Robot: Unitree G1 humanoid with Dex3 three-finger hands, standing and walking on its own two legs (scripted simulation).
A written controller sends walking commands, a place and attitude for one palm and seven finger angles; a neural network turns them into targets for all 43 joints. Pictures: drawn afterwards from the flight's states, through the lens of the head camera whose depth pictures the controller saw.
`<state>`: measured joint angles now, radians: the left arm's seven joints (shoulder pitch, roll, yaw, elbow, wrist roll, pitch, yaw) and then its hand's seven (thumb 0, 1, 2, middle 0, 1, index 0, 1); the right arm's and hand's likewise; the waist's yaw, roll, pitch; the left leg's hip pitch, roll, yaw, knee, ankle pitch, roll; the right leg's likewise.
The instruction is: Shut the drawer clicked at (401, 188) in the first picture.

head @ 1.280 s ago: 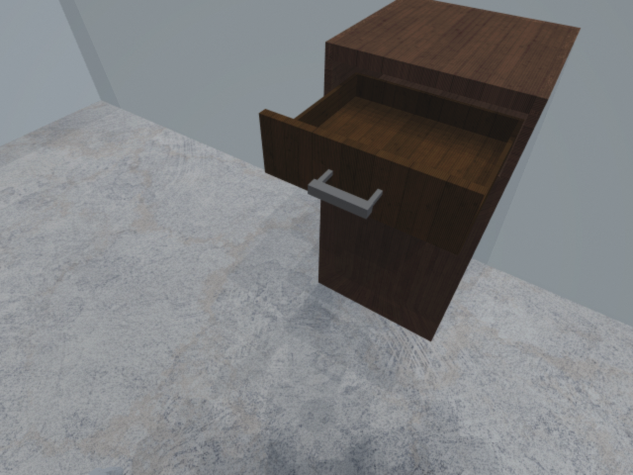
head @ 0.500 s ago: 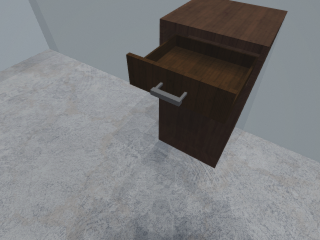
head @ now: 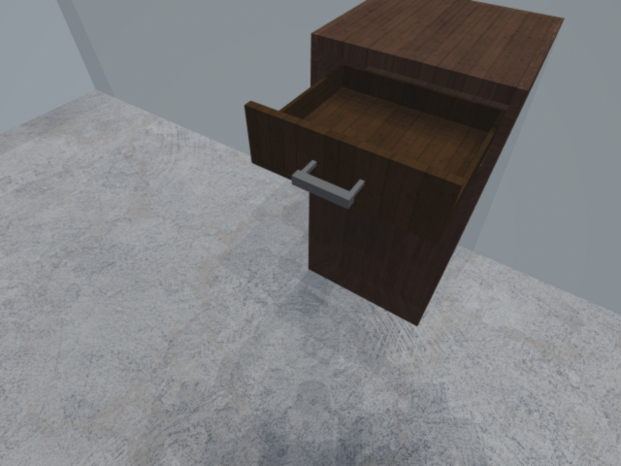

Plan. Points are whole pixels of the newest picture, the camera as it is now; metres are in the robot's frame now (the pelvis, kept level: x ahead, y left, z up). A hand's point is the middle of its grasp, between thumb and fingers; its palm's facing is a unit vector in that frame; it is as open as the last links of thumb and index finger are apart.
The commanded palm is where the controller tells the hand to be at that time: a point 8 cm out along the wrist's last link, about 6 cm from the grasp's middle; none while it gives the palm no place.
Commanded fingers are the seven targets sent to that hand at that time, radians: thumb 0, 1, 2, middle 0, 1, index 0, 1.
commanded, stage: look at it before walking up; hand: left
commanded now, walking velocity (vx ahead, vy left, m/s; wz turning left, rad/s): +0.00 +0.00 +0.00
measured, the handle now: (328, 182) +0.58 +0.00 +0.03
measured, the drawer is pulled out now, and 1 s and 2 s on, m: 0.28 0.28 0.28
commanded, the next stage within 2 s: turn to face it in 0.16 s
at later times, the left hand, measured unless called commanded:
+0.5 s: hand out of the picture +0.07 +0.23 -0.17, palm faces -0.10 -0.95 -0.30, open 7.4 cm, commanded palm none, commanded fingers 0.00 0.90 0.90 -0.20 -0.30 -0.20 -0.30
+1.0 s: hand out of the picture +0.08 +0.18 -0.18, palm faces -0.26 -0.94 -0.22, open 7.4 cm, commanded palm none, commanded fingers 0.00 0.90 0.90 -0.20 -0.30 -0.20 -0.30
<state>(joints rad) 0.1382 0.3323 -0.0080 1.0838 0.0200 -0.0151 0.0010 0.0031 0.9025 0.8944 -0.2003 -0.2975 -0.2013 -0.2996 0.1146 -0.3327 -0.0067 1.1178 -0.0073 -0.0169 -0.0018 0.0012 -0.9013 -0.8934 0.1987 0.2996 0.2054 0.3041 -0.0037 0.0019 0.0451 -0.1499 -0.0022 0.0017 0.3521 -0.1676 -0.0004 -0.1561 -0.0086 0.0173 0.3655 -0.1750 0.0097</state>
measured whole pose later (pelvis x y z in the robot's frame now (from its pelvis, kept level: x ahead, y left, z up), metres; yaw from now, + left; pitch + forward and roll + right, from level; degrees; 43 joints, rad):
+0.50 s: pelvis +0.00 +0.00 -0.01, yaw -5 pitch -1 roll +1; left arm 0.20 0.30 0.02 1.01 0.02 0.04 0.00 0.00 0.90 0.89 -0.20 -0.30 -0.20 -0.30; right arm 0.12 -0.27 -0.03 1.02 -0.01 0.01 -0.02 0.00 -0.90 -0.89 0.20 0.30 0.20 0.30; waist 0.01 -0.01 0.07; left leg -0.21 0.03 0.09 0.48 -0.25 0.00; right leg -0.26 0.03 0.10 0.51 -0.23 0.01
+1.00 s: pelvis -0.02 +0.01 -0.01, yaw -20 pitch +1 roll +1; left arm 0.28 0.20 0.07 0.92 0.03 0.04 0.01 0.00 0.90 0.89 -0.20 -0.30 -0.20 -0.30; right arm 0.13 -0.21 -0.07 0.94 0.00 0.03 -0.03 0.00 -0.90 -0.89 0.20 0.30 0.20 0.30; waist 0.04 -0.03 0.06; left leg -0.36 0.02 -0.01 0.79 -0.42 -0.04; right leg -0.33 0.08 0.15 0.48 -0.16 -0.02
